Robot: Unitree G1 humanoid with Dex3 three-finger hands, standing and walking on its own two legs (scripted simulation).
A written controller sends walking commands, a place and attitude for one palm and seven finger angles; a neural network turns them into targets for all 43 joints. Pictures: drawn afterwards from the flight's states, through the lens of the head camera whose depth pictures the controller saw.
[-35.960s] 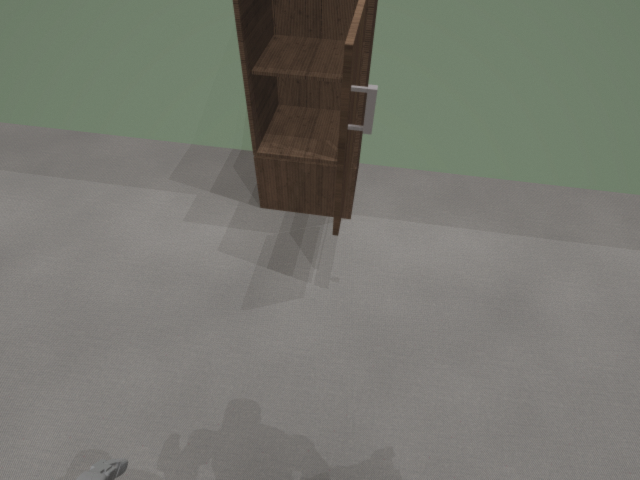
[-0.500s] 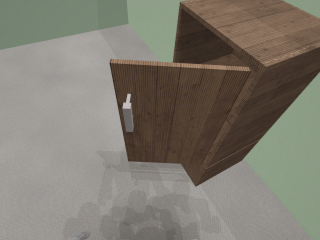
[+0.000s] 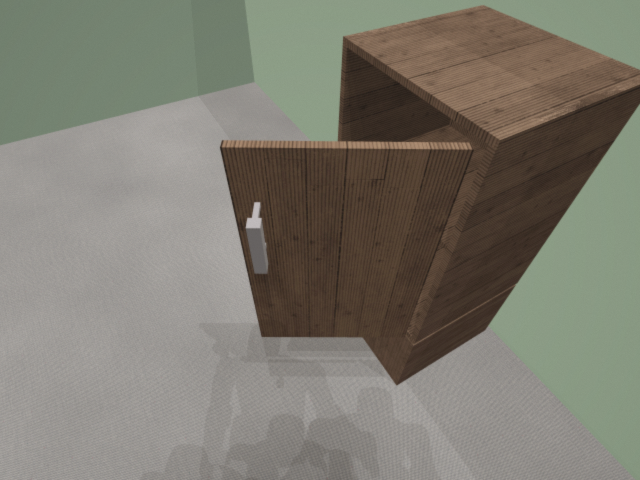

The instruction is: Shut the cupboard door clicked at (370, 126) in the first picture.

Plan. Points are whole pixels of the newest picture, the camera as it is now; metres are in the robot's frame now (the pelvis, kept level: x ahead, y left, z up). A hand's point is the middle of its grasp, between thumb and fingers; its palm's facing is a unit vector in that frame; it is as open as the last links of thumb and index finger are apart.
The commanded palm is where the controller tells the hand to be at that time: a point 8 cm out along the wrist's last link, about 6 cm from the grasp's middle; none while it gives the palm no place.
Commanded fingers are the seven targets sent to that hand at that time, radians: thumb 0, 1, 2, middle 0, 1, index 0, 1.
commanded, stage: come to a stop and stand still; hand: left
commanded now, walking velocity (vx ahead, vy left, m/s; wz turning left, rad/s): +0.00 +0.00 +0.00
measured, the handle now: (259, 238) +0.50 +0.14 -0.03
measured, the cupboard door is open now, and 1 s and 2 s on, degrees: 60 60 60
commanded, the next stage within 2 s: look again from close up in 0.22 s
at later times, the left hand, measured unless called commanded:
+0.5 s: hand out of the picture +0.01 +0.17 -0.18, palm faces -0.01 -0.98 -0.19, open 7.3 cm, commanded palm none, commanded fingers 0.00 0.90 0.90 -0.20 -0.30 -0.20 -0.30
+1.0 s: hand out of the picture -0.03 +0.19 -0.19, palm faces +0.02 -0.99 -0.16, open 7.4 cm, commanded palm none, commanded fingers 0.00 0.90 0.90 -0.20 -0.30 -0.20 -0.30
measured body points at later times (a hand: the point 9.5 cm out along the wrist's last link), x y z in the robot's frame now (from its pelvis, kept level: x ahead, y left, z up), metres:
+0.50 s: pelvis +0.00 +0.00 -0.01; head +0.01 +0.00 +0.44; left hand +0.01 +0.22 -0.17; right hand +0.00 -0.21 -0.17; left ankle +0.02 +0.11 -0.74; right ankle -0.03 -0.11 -0.74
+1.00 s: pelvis -0.01 +0.02 -0.01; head -0.02 +0.04 +0.44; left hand -0.03 +0.24 -0.17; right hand +0.02 -0.21 -0.15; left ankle +0.02 +0.11 -0.74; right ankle -0.03 -0.11 -0.74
